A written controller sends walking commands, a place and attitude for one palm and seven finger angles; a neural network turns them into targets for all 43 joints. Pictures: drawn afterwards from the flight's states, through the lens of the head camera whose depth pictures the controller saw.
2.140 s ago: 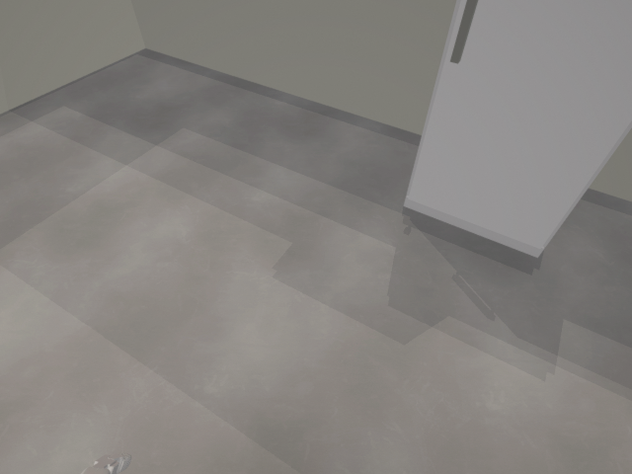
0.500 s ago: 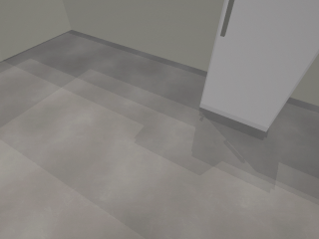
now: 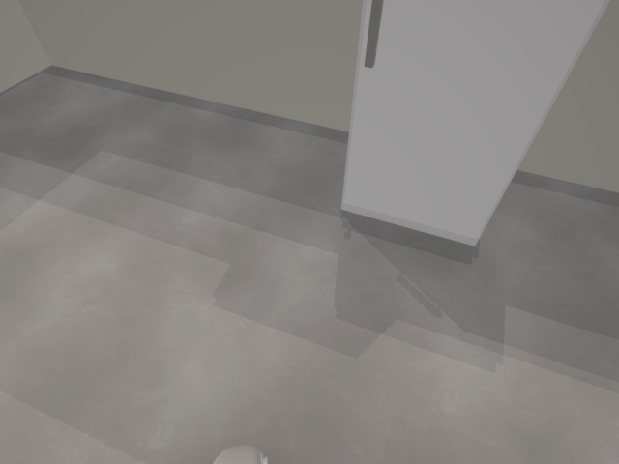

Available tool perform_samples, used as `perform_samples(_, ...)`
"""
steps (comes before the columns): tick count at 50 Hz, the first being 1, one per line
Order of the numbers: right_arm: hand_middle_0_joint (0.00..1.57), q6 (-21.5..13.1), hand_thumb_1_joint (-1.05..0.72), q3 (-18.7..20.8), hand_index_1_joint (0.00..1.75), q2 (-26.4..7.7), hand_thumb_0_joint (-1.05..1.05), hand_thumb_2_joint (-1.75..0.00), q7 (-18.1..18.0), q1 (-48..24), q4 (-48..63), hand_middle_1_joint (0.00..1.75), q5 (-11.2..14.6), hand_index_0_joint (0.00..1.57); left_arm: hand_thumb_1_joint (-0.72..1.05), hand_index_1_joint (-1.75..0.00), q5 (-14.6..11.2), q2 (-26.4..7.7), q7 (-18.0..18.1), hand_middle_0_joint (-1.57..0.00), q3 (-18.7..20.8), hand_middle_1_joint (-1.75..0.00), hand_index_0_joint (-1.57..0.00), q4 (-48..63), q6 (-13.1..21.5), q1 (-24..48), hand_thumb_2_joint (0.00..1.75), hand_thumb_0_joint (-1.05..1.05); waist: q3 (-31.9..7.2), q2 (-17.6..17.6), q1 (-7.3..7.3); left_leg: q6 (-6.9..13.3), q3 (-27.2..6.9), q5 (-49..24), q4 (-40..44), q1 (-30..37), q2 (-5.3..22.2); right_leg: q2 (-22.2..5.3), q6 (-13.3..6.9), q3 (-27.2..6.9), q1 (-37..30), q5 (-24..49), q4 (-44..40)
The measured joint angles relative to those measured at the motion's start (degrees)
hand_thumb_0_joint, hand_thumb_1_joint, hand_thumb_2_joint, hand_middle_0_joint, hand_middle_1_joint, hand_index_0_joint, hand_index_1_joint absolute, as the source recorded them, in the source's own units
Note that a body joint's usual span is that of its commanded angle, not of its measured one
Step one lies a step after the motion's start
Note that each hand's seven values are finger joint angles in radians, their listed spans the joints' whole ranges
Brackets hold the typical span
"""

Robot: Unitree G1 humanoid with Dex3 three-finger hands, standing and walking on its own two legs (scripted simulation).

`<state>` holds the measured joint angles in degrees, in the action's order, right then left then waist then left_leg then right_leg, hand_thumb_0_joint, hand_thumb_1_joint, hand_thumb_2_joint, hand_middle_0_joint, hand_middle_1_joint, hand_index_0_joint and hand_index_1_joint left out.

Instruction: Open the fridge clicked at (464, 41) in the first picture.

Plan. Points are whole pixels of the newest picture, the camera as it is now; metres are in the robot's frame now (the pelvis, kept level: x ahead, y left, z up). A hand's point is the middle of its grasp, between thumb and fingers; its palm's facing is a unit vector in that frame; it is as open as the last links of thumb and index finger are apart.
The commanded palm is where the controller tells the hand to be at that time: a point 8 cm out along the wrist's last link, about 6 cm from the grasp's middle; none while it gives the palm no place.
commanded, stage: walk to a spot facing it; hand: left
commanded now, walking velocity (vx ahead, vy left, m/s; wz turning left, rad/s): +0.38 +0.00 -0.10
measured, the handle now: out of the picture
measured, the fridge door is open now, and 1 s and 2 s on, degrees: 0 0 0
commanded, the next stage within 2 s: take the last steps up to it in 0.76 s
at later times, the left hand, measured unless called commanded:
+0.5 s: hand (160, 388) +0.26 +0.27 -0.18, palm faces -0.06 -0.99 -0.16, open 7.4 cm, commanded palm none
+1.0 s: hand (272, 253) +0.56 +0.13 -0.18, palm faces -0.39 -0.91 -0.17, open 7.3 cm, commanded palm none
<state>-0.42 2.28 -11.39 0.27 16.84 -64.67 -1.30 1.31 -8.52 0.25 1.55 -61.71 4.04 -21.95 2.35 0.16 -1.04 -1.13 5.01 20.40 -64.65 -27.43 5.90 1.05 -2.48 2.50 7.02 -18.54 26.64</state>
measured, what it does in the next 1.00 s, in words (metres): walks ahead, turning right: left foot, then right foot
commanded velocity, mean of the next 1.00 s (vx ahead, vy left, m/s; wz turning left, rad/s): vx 0.26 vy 0.00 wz -0.35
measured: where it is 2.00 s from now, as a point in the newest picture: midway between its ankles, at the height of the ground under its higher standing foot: (337, 343)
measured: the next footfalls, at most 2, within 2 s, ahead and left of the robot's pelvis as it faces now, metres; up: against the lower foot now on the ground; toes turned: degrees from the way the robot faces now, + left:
left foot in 0.26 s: +0.29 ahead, +0.15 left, +0.00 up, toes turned +6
right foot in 0.92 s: +0.44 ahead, -0.10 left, +0.00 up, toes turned -30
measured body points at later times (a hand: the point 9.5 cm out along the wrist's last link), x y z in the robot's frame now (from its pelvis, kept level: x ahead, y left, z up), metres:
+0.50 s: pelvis +0.21 +0.09 +0.00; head +0.21 +0.12 +0.45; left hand +0.26 +0.33 -0.16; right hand +0.21 -0.15 -0.13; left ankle +0.25 +0.15 -0.74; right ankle +0.20 -0.05 -0.63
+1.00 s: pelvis +0.37 +0.02 -0.02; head +0.41 +0.00 +0.43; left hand +0.58 +0.17 -0.16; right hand +0.22 -0.14 -0.18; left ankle +0.29 +0.16 -0.65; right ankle +0.41 -0.08 -0.74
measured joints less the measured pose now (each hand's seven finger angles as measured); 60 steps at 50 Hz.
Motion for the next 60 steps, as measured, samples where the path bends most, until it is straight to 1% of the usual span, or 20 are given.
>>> perform_samples(3, 0.20, -0.40, -0.91, 0.40, 0.30, 0.34, 0.01, -0.90, 0.47, -3.50, 2.84, 0.30, 0.10, 0.20, 0.91, -0.30, 0.14, 1.18, 0.05, -0.20, -0.44, -0.30, -0.20, -1.78, -0.17, -1.73, 0.90, 0.00, -0.51, 0.08, 0.74, -0.71, 0.00, -5.02, 4.88, -4.88, 1.05, 0.21, 0.49, -1.02, -3.65, 0.71, -4.66)
perform_samples(6, 0.19, -0.82, -0.91, 0.49, 0.30, 0.98, 0.00, -0.90, 1.05, -6.50, 4.86, 0.30, 0.31, 0.20, 0.91, -0.30, 0.19, 1.85, 0.14, -0.20, -0.56, -0.30, -0.20, -2.89, -0.05, -2.62, 0.90, 0.00, -0.47, 0.31, 0.62, -0.76, 0.20, -9.19, 12.42, -6.79, 1.61, 0.39, 1.36, -1.50, -7.07, 0.13, -7.57)
perform_samples(11, 0.19, -1.99, -0.91, 0.11, 0.30, 2.23, 0.00, -0.90, 1.51, -9.69, 6.71, 0.30, 0.48, 0.20, 0.90, -0.30, 0.33, 1.33, 0.45, -0.20, 0.12, -0.30, -0.20, -3.53, -0.05, -3.16, 0.90, 0.00, 0.24, -0.48, -0.82, 0.89, 1.46, -10.73, 25.80, -2.82, 0.16, -0.34, 3.54, -1.83, -11.50, -4.74, -6.80)
perform_samples(13, 0.20, -3.33, -0.91, -0.06, 0.30, 2.42, 0.00, -0.90, 1.19, -10.01, 7.46, 0.30, 0.02, 0.20, 0.90, -0.30, 0.06, 1.01, 0.41, -0.20, 0.59, -0.30, -0.20, -3.73, -0.31, -3.71, 0.90, 0.00, 0.28, -0.89, -0.69, 2.34, 1.80, -12.14, 29.27, 0.60, -0.74, -1.13, 3.56, -2.10, -9.37, -9.54, 2.27)
perform_samples(15, 0.20, -4.11, -0.91, -0.10, 0.30, 3.05, 0.00, -0.90, 0.58, -10.17, 7.72, 0.30, -0.33, 0.20, 0.91, -0.30, -0.28, 0.20, 0.19, -0.20, 1.04, -0.30, -0.20, -3.87, -1.43, -2.03, 0.90, 0.01, 1.26, -2.00, -0.50, 4.51, 3.29, -9.46, 24.88, 0.81, -1.37, -1.61, 1.87, -3.43, -1.87, -11.47, 22.27)
perform_samples(17, 0.20, -3.89, -0.91, -0.28, 0.30, 3.66, 0.00, -0.90, 0.11, -9.20, 7.28, 0.30, -0.32, 0.20, 0.91, -0.30, -0.22, -0.71, 0.05, -0.20, 1.49, -0.30, -0.20, -3.32, -2.03, -0.26, 0.90, 0.01, 1.33, -2.68, -0.63, 5.49, 5.17, -7.28, 25.90, 3.79, -1.78, -1.93, 0.75, -3.51, 6.08, -7.92, 37.47)
perform_samples(20, 0.20, -4.18, -0.93, 0.77, 0.30, 3.93, -0.01, -0.90, -1.30, -6.61, 6.51, 0.30, 0.27, 0.20, 0.91, -0.30, 0.32, -1.76, -0.41, -0.20, 2.27, -0.30, -0.20, -1.49, -2.51, 2.54, 0.90, 0.01, 0.72, -2.76, -0.41, 5.62, 7.42, -7.93, 31.74, 8.98, -2.52, -3.55, 0.74, -1.56, 15.80, -1.13, 45.11)
perform_samples(25, 0.20, -4.20, -0.95, 1.07, 0.30, 2.28, -0.02, -0.90, -1.75, -1.88, 4.47, 0.30, 0.09, 0.20, 0.91, -0.30, 0.84, -2.49, -0.95, -0.19, 3.45, -0.30, -0.20, 2.33, -3.86, 5.92, 0.90, 0.01, -0.96, -2.39, -0.15, 6.13, 10.46, -8.43, 39.62, 15.37, -3.74, -5.76, 2.16, -0.55, 26.15, 6.41, 43.73)
perform_samples(31, 0.20, -4.11, -0.93, 0.64, 0.30, 2.86, -0.01, -0.90, -1.87, 3.22, 2.46, 0.30, 0.42, 0.20, 0.91, -0.30, 0.96, -2.50, -1.87, -0.19, 4.14, -0.30, -0.20, 4.16, -5.50, 8.52, 0.90, 0.00, -1.24, -2.06, 0.78, 5.58, 13.84, -6.71, 44.44, 21.44, -4.28, -7.79, 4.13, -0.83, 30.80, 12.51, 39.19)
perform_samples(38, 0.20, -3.85, -0.92, -0.09, 0.30, 4.59, 0.00, -0.90, -1.74, 7.22, 1.39, 0.30, 0.02, 0.20, 0.91, -0.30, 0.81, -1.62, -2.44, -0.19, 3.44, -0.30, -0.20, 4.66, -6.45, 11.84, 0.90, 0.01, 0.80, -1.13, 3.10, 3.51, 17.89, -2.19, 45.05, 27.09, -2.57, -8.24, 4.32, 2.68, 27.84, 11.06, 24.80)
perform_samples(42, 0.20, -2.97, -0.91, -0.12, 0.30, 5.11, 0.00, -0.90, -1.70, 8.47, 1.12, 0.30, -0.31, 0.20, 0.91, -0.30, 0.60, -0.84, -2.41, -0.19, 2.89, -0.30, -0.20, 5.54, -6.10, 14.81, 0.90, 0.01, 2.53, -0.36, 4.51, 1.43, 20.29, 1.90, 42.14, 28.72, -0.52, -6.11, 2.80, 5.24, 24.56, 7.83, 16.70)
perform_samples(45, 0.20, -2.21, -0.91, 0.08, 0.30, 5.10, 0.00, -0.90, -1.51, 9.53, 1.07, 0.30, -0.07, 0.20, 0.91, -0.30, 0.72, -0.54, -2.35, -0.19, 2.29, -0.30, -0.20, 6.66, -4.65, 16.44, 0.90, 0.01, 3.37, 0.58, 4.85, -0.28, 21.25, 6.56, 34.84, 28.01, 2.48, -3.26, 1.04, 7.45, 19.95, 7.52, 10.47)
perform_samples(46, 0.20, -1.94, -0.91, 0.05, 0.30, 5.34, 0.00, -0.90, -1.31, 10.29, 1.05, 0.30, 0.20, 0.20, 0.91, -0.30, 0.84, -0.85, -2.32, -0.19, 2.01, -0.30, -0.20, 7.04, -3.70, 16.54, 0.90, 0.01, 3.09, 0.00, 4.86, -0.62, 20.66, 7.83, 28.98, 26.21, 3.49, -3.09, -0.12, 7.85, 17.35, 10.77, 7.56)
perform_samples(47, 0.20, -1.51, -0.91, -0.03, 0.30, 5.31, 0.00, -0.90, -1.12, 10.28, 0.96, 0.30, 0.59, 0.20, 0.91, -0.30, 0.79, -0.90, -2.02, -0.20, 1.96, -0.30, -0.20, 7.20, -2.60, 16.79, 0.90, 0.01, 2.89, -0.20, 4.29, -1.02, 17.90, 9.12, 20.06, 22.61, 4.19, -2.88, -1.45, 7.63, 17.26, 8.56, 8.31)
perform_samples(48, 0.20, -0.91, -0.91, -0.10, 0.30, 4.93, 0.00, -0.90, -1.17, 9.25, 0.85, 0.30, 0.91, 0.20, 0.91, -0.30, 0.38, -0.67, -1.58, -0.20, 1.84, -0.30, -0.20, 7.20, -1.79, 17.07, 0.90, 0.01, 3.27, 0.20, 3.89, -1.29, 13.15, 10.93, 10.39, 18.39, 4.06, -2.42, -2.22, 7.47, 17.66, 6.29, 10.45)
perform_samples(49, 0.20, -0.37, -0.91, 0.00, 0.30, 4.44, 0.00, -0.90, -1.35, 7.92, 1.01, 0.30, 1.06, 0.20, 0.91, -0.30, -0.02, -0.38, -1.16, -0.20, 1.59, -0.30, -0.20, 7.13, -1.43, 17.17, 0.90, 0.00, 3.82, 0.79, 3.80, -1.27, 8.58, 11.33, 2.07, 14.52, 3.35, -1.99, -2.55, 7.53, 17.00, 4.82, 11.27)
perform_samples(51, 0.20, 0.15, -0.91, 0.23, 0.30, 3.57, 0.01, -0.90, -1.54, 5.05, 1.79, 0.30, 0.92, 0.20, 0.91, -0.30, -0.38, -0.02, -0.48, -0.20, 1.21, -0.30, -0.20, 6.62, -1.08, 16.42, 0.90, 0.00, 3.89, 1.38, 3.54, -1.36, 3.06, 8.64, -7.85, 8.10, 2.07, -1.41, -2.17, 7.37, 14.66, 4.20, 9.98)
perform_samples(54, 0.20, 0.28, -0.91, 0.52, 0.30, 2.57, 0.01, -0.90, -1.47, 0.60, 3.70, 0.30, 0.24, 0.20, 0.92, -0.30, -0.80, 0.10, 0.74, -0.20, 1.66, -0.30, -0.20, 5.24, -0.61, 14.01, 0.90, -0.01, 2.26, 1.71, 3.28, -1.38, -0.19, 3.28, -8.16, 1.45, 2.28, -0.68, -1.55, 6.84, 11.02, 5.54, 5.35)
perform_samples(57, 0.19, 0.09, -0.91, 0.75, 0.30, 2.10, 0.00, -0.90, -1.20, -2.48, 5.86, 0.30, -0.11, 0.20, 0.94, -0.30, -0.24, -0.94, 0.96, -0.20, 1.79, -0.30, -0.20, 3.77, -0.83, 12.13, 0.90, -0.02, 0.10, 1.97, 3.32, -1.60, -1.05, -0.25, -0.37, -1.67, 2.96, -0.69, -1.16, 6.98, 8.23, 6.29, 1.66)
perform_samples(60, 0.19, 0.15, -0.93, 1.09, 0.30, 1.37, 0.00, -0.90, -0.73, -4.27, 6.87, 0.30, -0.16, 0.20, 0.93, -0.30, 0.11, -1.46, 0.53, -0.20, 1.61, -0.30, -0.20, 2.55, -1.12, 10.37, 0.90, -0.01, -1.45, 1.91, 2.68, -1.58, -0.70, -2.48, 9.36, -1.30, 3.16, -1.01, -0.31, 7.32, 5.95, 6.24, -0.59)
